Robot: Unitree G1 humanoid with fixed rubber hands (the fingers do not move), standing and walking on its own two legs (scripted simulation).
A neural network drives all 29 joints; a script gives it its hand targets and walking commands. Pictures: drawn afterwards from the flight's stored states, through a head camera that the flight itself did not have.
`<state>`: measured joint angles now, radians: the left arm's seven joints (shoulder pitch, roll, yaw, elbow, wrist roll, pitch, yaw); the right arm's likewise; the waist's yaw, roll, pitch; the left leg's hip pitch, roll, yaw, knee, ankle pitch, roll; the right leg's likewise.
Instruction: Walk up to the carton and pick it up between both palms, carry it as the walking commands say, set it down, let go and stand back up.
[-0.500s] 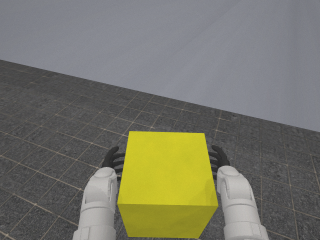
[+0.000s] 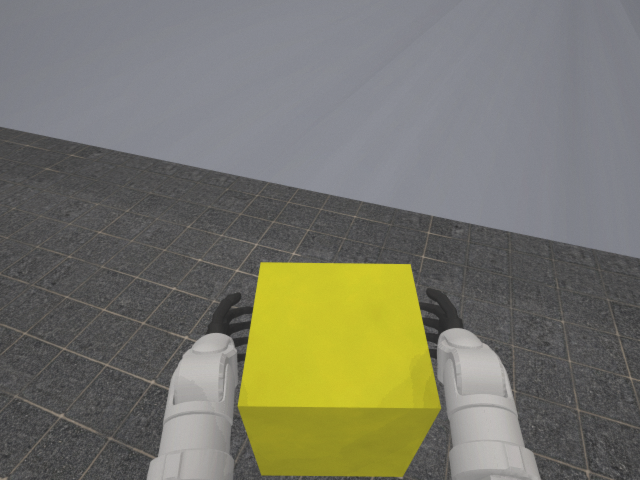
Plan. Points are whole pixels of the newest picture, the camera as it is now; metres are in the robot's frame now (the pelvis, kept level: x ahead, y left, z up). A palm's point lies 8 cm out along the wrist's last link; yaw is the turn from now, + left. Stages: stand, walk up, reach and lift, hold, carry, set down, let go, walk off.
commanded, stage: reach and lift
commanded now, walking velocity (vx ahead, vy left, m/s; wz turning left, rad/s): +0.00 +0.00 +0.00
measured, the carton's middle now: (333, 372) +0.30 -0.01 -0.03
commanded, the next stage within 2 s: hold in 0.62 s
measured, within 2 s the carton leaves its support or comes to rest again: neither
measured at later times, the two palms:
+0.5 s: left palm (218, 353) +0.29 +0.14 +0.05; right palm (451, 352) +0.28 -0.16 +0.05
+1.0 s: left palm (215, 358) +0.28 +0.14 +0.05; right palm (451, 356) +0.28 -0.16 +0.05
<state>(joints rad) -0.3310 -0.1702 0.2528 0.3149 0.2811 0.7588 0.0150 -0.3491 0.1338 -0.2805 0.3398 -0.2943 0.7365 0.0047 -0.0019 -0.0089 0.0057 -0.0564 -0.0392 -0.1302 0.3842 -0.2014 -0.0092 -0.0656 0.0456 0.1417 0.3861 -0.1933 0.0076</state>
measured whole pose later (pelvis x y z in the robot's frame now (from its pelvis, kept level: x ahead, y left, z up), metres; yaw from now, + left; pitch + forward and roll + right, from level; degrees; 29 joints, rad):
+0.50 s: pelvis +0.00 +0.00 +0.00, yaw +0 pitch -7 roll +0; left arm -0.28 -0.16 0.21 0.27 0.27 0.77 0.01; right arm -0.28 0.15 -0.27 0.26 -0.29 0.75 0.00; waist 0.00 -0.01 0.01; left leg -0.05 -0.04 -0.13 0.37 -0.19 -0.01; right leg -0.06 0.04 0.14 0.37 -0.18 0.01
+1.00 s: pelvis -0.01 +0.00 +0.00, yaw +0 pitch -7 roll +0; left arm -0.28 -0.16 0.21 0.27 0.27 0.77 0.00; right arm -0.28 0.15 -0.26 0.26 -0.28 0.75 -0.01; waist 0.00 -0.01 0.00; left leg -0.07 -0.04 -0.13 0.38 -0.19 -0.01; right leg -0.08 0.04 0.14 0.38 -0.18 0.01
